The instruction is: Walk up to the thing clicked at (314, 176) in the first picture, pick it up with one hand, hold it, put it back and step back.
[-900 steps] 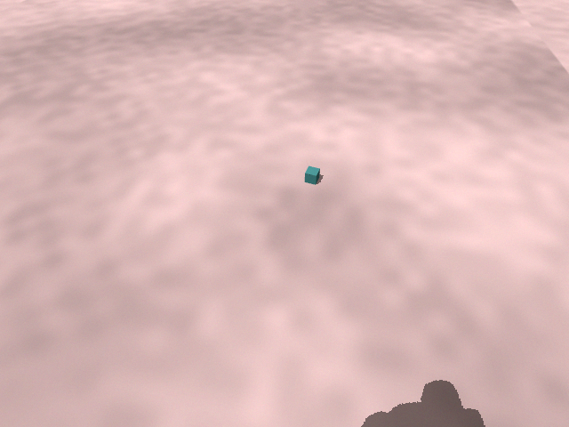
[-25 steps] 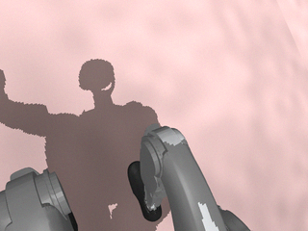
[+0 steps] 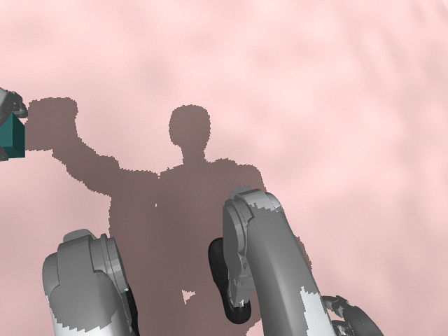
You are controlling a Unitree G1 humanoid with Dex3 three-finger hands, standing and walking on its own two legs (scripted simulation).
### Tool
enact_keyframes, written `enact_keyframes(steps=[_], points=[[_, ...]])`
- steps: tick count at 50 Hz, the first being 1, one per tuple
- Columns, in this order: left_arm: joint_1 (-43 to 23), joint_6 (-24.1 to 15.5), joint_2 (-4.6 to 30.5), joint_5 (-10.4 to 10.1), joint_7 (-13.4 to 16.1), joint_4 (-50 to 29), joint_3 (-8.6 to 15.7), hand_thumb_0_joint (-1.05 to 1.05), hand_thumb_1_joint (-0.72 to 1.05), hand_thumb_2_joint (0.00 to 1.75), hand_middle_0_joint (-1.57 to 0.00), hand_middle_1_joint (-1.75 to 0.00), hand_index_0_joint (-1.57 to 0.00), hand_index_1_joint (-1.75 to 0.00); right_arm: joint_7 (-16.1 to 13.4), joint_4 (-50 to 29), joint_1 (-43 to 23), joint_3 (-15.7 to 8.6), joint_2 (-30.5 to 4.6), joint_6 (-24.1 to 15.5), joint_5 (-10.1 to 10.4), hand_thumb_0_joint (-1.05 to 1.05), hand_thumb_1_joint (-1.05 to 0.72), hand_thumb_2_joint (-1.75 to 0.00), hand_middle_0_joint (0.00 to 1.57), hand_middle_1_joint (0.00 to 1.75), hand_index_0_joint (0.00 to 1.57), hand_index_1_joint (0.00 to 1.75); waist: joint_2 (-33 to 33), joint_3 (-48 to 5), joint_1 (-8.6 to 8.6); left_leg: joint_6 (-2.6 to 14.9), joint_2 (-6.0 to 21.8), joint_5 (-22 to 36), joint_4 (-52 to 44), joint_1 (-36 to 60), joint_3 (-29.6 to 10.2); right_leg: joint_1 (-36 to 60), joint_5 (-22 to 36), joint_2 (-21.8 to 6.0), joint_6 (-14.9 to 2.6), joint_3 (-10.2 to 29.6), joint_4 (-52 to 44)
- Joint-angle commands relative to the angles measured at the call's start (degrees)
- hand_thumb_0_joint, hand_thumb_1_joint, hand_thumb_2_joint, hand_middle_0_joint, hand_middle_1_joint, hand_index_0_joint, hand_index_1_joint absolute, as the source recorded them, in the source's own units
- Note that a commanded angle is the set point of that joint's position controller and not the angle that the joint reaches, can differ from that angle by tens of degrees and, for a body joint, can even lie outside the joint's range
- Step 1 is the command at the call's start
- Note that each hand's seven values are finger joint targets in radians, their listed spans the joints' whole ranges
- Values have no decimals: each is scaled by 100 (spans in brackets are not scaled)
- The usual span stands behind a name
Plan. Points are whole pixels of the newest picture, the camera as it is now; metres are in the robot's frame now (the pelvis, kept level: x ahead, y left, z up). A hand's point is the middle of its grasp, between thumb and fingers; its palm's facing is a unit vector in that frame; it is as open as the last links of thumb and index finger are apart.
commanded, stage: lift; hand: left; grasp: from above
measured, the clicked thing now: out of the picture +0.50 +0.30 -0.19
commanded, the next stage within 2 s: hold in 1.76 s
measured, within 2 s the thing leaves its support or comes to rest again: neither
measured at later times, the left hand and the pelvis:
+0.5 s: hand out of the picture +0.45 +0.29 -0.07, palm faces -0.50 -0.04 -0.86, open 8.9 cm; pelvis +0.00 +0.00 +0.05, yaw +3 degrees
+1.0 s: hand out of the picture +0.37 +0.28 +0.13, palm faces -0.44 -0.06 -0.89, open 8.9 cm; pelvis +0.00 +0.00 +0.20, yaw +6 degrees
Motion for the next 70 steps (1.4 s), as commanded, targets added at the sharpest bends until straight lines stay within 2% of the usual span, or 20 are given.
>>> enact_keyframes(steps=[1,4,5,12,16,20,21,23,25,28,37,42,47,49,55,56,59,60,62,70], points=[[-2381,-37,1430,-71,294,-1089,263,0,88,61,-122,-41,-122,-42,-138,20,1248,-481,-1431,56,38,0,-90,-90,20,30,20,30,2188,-4088,-197,25,-52,964,-1497,3251,545,1794,1013,288,-529,-396,-1276],[-2250,28,1525,-100,281,-991,343,0,82,53,-120,-43,-121,-42,-145,-1,1299,-507,-1405,73,53,0,-93,-91,20,30,20,30,2175,-4216,-145,49,-64,1035,-1547,3235,587,1953,1097,277,-506,-362,-1312],[-2251,41,1485,-119,259,-1078,332,0,74,57,-112,-35,-113,-35,-152,-14,1312,-511,-1405,86,66,0,-89,-89,20,30,20,30,2262,-4233,-119,35,-72,1019,-1652,3296,576,1944,1082,259,-507,-373,-1318],[-2023,222,1393,-446,-137,-1630,349,0,81,54,-115,-44,-116,-42,-190,19,1398,-688,-1301,203,225,0,-92,-91,20,30,20,30,2166,-4875,120,103,-71,1122,-1903,3615,676,2345,1206,244,-463,-220,-1533],[-1656,179,1238,-611,-377,-1890,326,0,82,53,-116,-42,-117,-40,-258,20,1404,-782,-1246,257,315,0,-92,-91,20,30,20,30,1958,-4450,144,95,-74,868,-2144,3579,653,2310,940,222,-484,-183,-1783],[-1429,53,1229,-790,-582,-2503,484,0,84,56,-118,-41,-119,-40,-320,-105,1349,-947,-1201,292,416,0,-92,-91,20,30,20,30,2072,-4895,359,74,-81,826,-2515,4121,564,2348,901,164,-498,-95,-1888],[-1425,12,1160,-838,-604,-2650,450,0,84,57,-119,-42,-120,-41,-337,-90,1322,-946,-1120,297,441,0,-92,-91,20,30,20,30,1970,-5013,369,107,-48,788,-2575,4184,570,2462,932,189,-459,-81,-1945],[-1133,-41,1082,-872,-647,-2529,420,0,85,55,-118,-42,-119,-41,-365,-80,1306,-948,-1083,295,467,0,-92,-91,20,30,20,30,1708,-4659,356,119,-61,692,-2657,4085,566,2480,853,186,-462,-46,-2093],[-1086,-83,1182,-887,-651,-2821,520,0,84,57,-118,-42,-119,-41,-410,-127,1274,-998,-1074,292,494,0,-92,-91,20,30,20,30,1791,-4798,458,119,-79,661,-2838,4282,563,2623,825,166,-469,-15,-2231],[-821,-88,829,-1012,-689,-2968,363,0,86,56,-118,-43,-120,-42,-440,-131,1210,-1029,-1014,278,550,0,-91,-91,20,30,20,30,1668,-4750,465,127,-31,612,-3161,4556,488,2835,884,176,-421,-21,-2406],[-67,95,536,-1256,-771,-3989,307,0,83,52,-116,-38,-116,-37,-614,-180,971,-1186,-891,255,702,0,-90,-90,20,30,20,30,1579,-4909,733,99,1,796,-4114,5684,437,3742,999,150,-393,56,-3225],[424,247,441,-1405,-692,-4284,301,0,82,50,-115,-37,-116,-36,-774,-179,726,-1197,-758,225,782,0,-90,-90,20,30,20,30,1187,-4535,824,111,6,532,-4724,6117,549,4544,798,181,-356,185,-4072],[1087,401,120,-1428,-590,-4390,136,0,82,55,-116,-37,-116,-37,-907,-108,521,-1163,-615,164,851,0,-90,-90,20,30,20,30,1051,-4140,876,86,14,661,-5434,6757,593,5290,848,189,-338,268,-4804],[1350,463,150,-1386,-516,-4399,221,0,81,55,-116,-37,-116,-37,-957,-75,471,-1152,-586,137,892,0,-90,-90,20,30,20,30,981,-3980,967,75,15,630,-5775,6985,564,5603,819,202,-341,286,-5062],[1504,544,-262,-1340,-400,-4125,-72,0,79,57,-116,-37,-115,-38,-1072,86,405,-1114,-489,-4,955,0,-90,-90,20,30,20,30,808,-3209,936,47,28,436,-6703,7638,534,6304,655,244,-339,399,-6003],[1648,549,-203,-1349,-363,-3985,0,0,80,54,-115,-36,-115,-36,-1083,122,381,-1124,-503,-32,968,0,-90,-90,20,30,20,30,723,-3134,1026,40,37,416,-6870,7779,483,6441,642,245,-332,399,-6119],[1788,528,-550,-1397,-366,-3782,-245,0,80,56,-116,-38,-115,-38,-1103,140,344,-1106,-451,-136,975,0,-91,-90,20,30,20,30,644,-2746,994,37,48,248,-7298,8001,436,6710,576,267,-312,417,-6517],[1769,508,-456,-1389,-358,-3820,-180,0,79,55,-116,-35,-115,-36,-1113,158,337,-1127,-478,-167,969,0,-91,-90,20,30,20,30,689,-2756,1050,29,63,269,-7435,8185,433,6826,621,263,-307,426,-6629],[1757,472,-650,-1380,-349,-3746,-333,0,77,53,-115,-35,-114,-36,-1116,165,399,-1116,-433,-213,972,0,-91,-91,20,30,20,30,606,-2668,1000,27,28,475,-7590,8375,542,7105,711,262,-324,463,-6936],[1674,481,-751,-1259,-144,-3664,-388,0,80,58,-116,-39,-115,-40,-1097,269,607,-1184,-467,-330,964,0,-91,-90,20,30,20,30,649,-2665,1109,-33,43,1517,-8280,9502,670,7985,1579,266,-324,436,-7585]])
